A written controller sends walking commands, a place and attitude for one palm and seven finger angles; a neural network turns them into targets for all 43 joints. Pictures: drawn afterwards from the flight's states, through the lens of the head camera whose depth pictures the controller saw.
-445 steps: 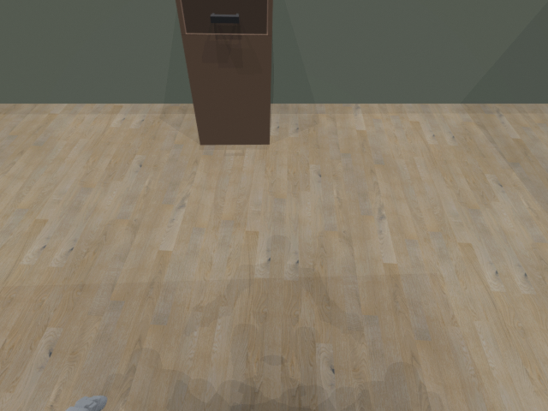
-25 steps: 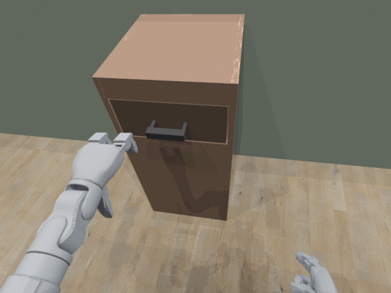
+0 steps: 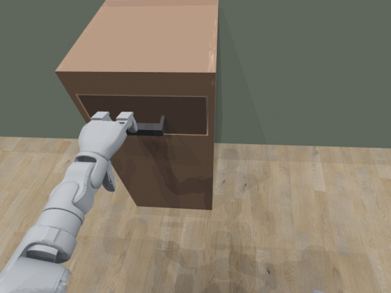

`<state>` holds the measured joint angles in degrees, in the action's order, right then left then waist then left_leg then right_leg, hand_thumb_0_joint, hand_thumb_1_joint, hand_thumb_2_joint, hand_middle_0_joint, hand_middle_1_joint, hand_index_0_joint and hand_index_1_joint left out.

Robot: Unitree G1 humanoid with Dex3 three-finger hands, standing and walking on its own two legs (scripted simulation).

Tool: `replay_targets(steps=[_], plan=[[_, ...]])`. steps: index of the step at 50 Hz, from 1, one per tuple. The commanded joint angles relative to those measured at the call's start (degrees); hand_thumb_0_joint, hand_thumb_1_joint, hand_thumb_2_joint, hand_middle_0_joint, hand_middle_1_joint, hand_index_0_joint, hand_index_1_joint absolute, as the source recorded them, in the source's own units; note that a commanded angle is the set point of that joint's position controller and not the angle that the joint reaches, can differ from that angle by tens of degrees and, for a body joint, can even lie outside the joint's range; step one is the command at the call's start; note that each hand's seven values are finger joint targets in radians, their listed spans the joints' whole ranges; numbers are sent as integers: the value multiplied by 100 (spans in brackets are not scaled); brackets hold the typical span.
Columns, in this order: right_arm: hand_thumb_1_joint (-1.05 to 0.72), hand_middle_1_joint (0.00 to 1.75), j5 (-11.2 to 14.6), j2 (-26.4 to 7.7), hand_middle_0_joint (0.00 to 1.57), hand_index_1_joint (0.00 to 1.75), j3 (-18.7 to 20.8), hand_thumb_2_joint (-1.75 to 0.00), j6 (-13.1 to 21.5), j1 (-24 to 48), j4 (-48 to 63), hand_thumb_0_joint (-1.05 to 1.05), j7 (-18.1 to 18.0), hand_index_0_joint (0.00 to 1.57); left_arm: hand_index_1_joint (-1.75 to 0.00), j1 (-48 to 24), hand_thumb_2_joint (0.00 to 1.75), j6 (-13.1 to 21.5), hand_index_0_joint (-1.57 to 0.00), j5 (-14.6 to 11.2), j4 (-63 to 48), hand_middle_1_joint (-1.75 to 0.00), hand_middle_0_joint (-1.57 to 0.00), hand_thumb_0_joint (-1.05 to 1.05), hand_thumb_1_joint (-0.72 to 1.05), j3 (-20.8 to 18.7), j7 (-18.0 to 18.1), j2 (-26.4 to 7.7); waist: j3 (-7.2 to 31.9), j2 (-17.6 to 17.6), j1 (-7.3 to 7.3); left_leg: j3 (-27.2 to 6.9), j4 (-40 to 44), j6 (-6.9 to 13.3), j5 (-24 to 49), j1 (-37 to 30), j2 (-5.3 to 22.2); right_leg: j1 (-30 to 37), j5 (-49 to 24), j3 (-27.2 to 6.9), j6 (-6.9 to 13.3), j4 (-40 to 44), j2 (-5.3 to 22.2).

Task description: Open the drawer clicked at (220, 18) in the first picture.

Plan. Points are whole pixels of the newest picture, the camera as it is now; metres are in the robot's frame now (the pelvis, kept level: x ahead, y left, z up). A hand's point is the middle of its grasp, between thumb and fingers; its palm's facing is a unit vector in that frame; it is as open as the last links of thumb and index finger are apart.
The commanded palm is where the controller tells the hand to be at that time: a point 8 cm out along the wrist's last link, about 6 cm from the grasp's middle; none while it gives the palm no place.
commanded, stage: move the hooked fingers above the handle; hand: left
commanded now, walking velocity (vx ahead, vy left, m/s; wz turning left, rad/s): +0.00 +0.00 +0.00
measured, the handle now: (144, 123) +0.57 +0.19 -0.04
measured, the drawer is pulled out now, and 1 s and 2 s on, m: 0.00 0.00 0.00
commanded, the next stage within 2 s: lower the fingers behind the handle in 1.54 s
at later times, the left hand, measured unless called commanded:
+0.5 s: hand (126, 133) +0.47 +0.20 +0.03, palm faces -0.03 -0.01 -1.00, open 13.8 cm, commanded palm +0.45 +0.20 +0.09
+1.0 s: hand (140, 121) +0.52 +0.18 +0.02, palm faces -0.05 +0.00 -1.00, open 13.7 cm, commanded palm +0.50 +0.18 +0.07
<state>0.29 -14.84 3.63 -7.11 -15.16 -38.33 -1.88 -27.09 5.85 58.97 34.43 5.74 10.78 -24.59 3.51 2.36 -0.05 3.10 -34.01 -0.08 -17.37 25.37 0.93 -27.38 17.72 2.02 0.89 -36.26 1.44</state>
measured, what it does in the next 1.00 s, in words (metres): stands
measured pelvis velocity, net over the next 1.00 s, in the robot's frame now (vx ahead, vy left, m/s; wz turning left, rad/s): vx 0.01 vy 0.01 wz -0.03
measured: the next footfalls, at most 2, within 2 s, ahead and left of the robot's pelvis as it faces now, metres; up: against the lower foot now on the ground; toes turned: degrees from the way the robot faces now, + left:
none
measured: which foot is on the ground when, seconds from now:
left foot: down 0.00-1.00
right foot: down 0.00-1.00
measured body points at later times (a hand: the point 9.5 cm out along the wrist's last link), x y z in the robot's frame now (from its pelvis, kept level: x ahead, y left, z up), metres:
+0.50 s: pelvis +0.01 +0.01 -0.01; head +0.08 -0.01 +0.43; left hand +0.46 +0.20 +0.08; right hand +0.06 -0.26 -0.15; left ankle -0.01 +0.12 -0.73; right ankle +0.00 -0.11 -0.73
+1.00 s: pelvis +0.01 +0.01 -0.02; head +0.11 +0.00 +0.42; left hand +0.52 +0.17 +0.07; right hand -0.02 -0.26 -0.15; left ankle -0.01 +0.12 -0.73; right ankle +0.00 -0.11 -0.73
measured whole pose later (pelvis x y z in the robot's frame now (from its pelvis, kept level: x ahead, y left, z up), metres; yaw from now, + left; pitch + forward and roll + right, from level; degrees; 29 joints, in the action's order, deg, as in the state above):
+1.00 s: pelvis +0.01 +0.01 -0.02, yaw -2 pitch +20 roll +0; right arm -1.6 -14.3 3.7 -6.6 -22.7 -40.6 -0.4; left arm -53.5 -0.3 63.4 65.6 3.7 18.5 -25.2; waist 7.7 2.7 -8.8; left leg 3.9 -43.2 0.8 -21.2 42.0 2.2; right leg -43.1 19.3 0.9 0.1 -42.2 0.4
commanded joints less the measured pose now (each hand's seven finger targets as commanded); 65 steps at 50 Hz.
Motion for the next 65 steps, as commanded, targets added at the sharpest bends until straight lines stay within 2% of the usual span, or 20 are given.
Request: replay_targets(steps=[1, 5, 8, 11, 14, 16, 18, 24, 27, 30, 32, 36, 39, 44, 46, 51, 55, 58, 62, 65], plan=[[-90, 30, 11, -661, 20, 30, 250, -90, 216, -41, 639, 0, -13, 20, -120, -2554, 30, 12, -30, 33, -820, -120, -30, 0, -50, -732, 432, -1392, 2113, -194, 17, -11, 115, 258, 1673, -540, -322, 1071, -1804, -131, 128, 286, -245], [-90, 30, 6, -703, 20, 30, 297, -90, 195, -221, 547, 0, 11, 20, -120, -2989, 30, -51, -30, 69, -352, -120, -30, 0, -50, -399, 452, -1064, 2078, -248, -193, -18, 22, 264, 1758, -543, -300, 798, -1850, -87, 129, 254, -280], [-90, 30, -15, -726, 20, 30, 321, -90, 154, -355, 517, 0, 25, 20, -120, -3021, 30, -10, -30, 93, -242, -120, -30, 0, -50, -561, 457, -1278, 2366, -179, -152, -14, -58, 266, 1961, -564, -298, 908, -2129, -123, 127, 175, -282], [-90, 30, -14, -720, 20, 30, 326, -90, 132, -441, 494, 0, 49, 20, -120, -3098, 30, 7, -30, 78, 73, -120, -30, 0, -50, -425, 483, -1044, 2180, -344, -229, -38, -99, 268, 1947, -441, -284, 737, -2069, -74, 124, 155, -299], [-90, 30, -24, -745, 20, 30, 303, -90, 116, -517, 456, 0, 45, 20, -120, -3487, 30, -42, -30, 208, 355, -120, -30, 0, -50, -499, 613, -1216, 2039, -291, -290, -48, -109, 262, 1734, -288, -272, 497, -1816, -64, 136, 128, -308], [-90, 30, -47, -759, 20, 30, 311, -90, 130, -604, 440, 0, 49, 20, -120, -3767, 30, -56, -30, 270, 406, -120, -30, 0, -50, -663, 725, -1428, 2293, -215, -291, -59, -178, 271, 1796, -290, -273, 513, -1829, -86, 141, 63, -319], [-90, 30, -82, -727, 20, 30, 334, -90, 126, -655, 431, 0, 69, 20, -120, -3876, 30, -86, -30, 312, 414, -120, -30, 0, -50, -544, 808, -1242, 2580, -22, -321, -43, -277, 254, 2031, -418, -266, 480, -2016, -77, 145, -29, -329], [-90, 30, -86, -764, 20, 30, 341, -90, 124, -832, 352, 0, 103, 20, -120, -4142, 30, -313, -30, 340, 1057, -120, -30, 0, -50, -322, 854, -987, 2480, -146, -504, -53, -371, 259, 1977, -286, -228, 207, -1952, -51, 129, -46, -367], [-90, 30, -112, -794, 20, 30, 359, -90, 121, -967, 286, 0, 86, 20, -120, -4380, 30, -287, -30, 364, 1141, -120, -30, 0, -50, -483, 841, -1219, 2706, -128, -546, -76, -453, 263, 2143, -327, -210, 244, -2084, -72, 123, -102, -371], [-90, 30, -135, -774, 20, 30, 369, -90, 127, -1055, 223, 0, 111, 20, -120, -4586, 30, -249, -30, 351, 1260, -120, -30, 0, -50, -196, 838, -821, 2613, -84, -688, -148, -527, 245, 2288, -382, -178, -51, -2000, -12, 134, -132, -393], [-90, 30, -141, -803, 20, 30, 372, -90, 127, -1112, 196, 0, 120, 20, -120, -4585, 30, -263, -30, 373, 1394, -120, -30, 0, -50, -296, 890, -934, 2588, 23, -659, -143, -549, 232, 2194, -323, -168, -178, -1890, -18, 138, -164, -400], [-90, 30, -167, -853, 20, 30, 334, -90, 170, -1243, 117, 0, 113, 20, -120, -5238, 30, -379, -30, 464, 1626, -120, -30, 0, -50, -359, 1093, -1141, 2605, -2, -826, -177, -597, 248, 1880, -35, -179, -329, -1697, -21, 130, -225, -407], [-90, 30, -207, -863, 20, 30, 335, -90, 190, -1323, 102, 0, 120, 20, -120, -5391, 30, -505, -30, 505, 1762, -120, -30, 0, -50, -415, 1201, -1226, 3002, 109, -847, -149, -704, 251, 2000, -35, -194, -256, -1836, -34, 119, -312, -411], [-90, 30, -190, -907, 20, 30, 307, -90, 173, -1437, 83, 0, 110, 20, -120, -5212, 30, -729, -30, 464, 2299, -120, -30, 0, -50, -451, 1085, -1340, 2965, -42, -879, -107, -743, 259, 1967, 229, -180, -152, -1979, -43, 86, -305, -414], [-90, 30, -190, -909, 20, 30, 319, -90, 175, -1474, 127, 0, 92, 20, -120, -5211, 30, -655, -30, 436, 2092, -120, -30, 0, -50, -530, 983, -1438, 3257, 51, -816, -100, -766, 268, 2179, 121, -176, 42, -2196, -78, 84, -329, -410], [-90, 30, -147, -918, 20, 30, 307, -90, 155, -1508, 98, 0, 61, 20, -120, -4927, 30, -533, -30, 372, 2170, -120, -30, 0, -50, -473, 845, -1365, 2727, -138, -837, -91, -669, 274, 1876, 307, -151, -78, -1959, -62, 76, -205, -410], [-90, 30, -189, -890, 20, 30, 337, -90, 184, -1496, 83, 0, 47, 20, -120, -5221, 30, -303, -30, 390, 1728, -120, -30, 0, -50, -435, 919, -1313, 2967, 63, -870, -117, -708, 283, 1928, 96, -153, -156, -1880, -70, 97, -207, -406], [-90, 30, -199, -899, 20, 30, 328, -90, 182, -1506, 59, 0, 43, 20, -120, -5133, 30, -269, -30, 415, 1739, -120, -30, 0, -50, -689, 1039, -1640, 3002, 98, -812, -111, -737, 279, 1979, 149, -172, -81, -1977, -78, 89, -251, -410], [-90, 30, -210, -894, 20, 30, 352, -90, 173, -1491, 17, 0, 88, 20, -120, -5118, 30, -364, -30, 445, 1759, -120, -30, 0, -50, -588, 1121, -1478, 3125, 259, -814, -153, -781, 240, 2290, -71, -144, -205, -2057, -27, 106, -305, -421], [-90, 30, -200, -867, 20, 30, 371, -90, 154, -1465, 9, 0, 131, 20, -120, -5158, 30, -447, -30, 354, 1733, -120, -30, 0, -50, -266, 1047, -1005, 3059, 235, -888, -164, -784, 232, 2500, -263, -122, -259, -2135, 5, 100, -255, -425]])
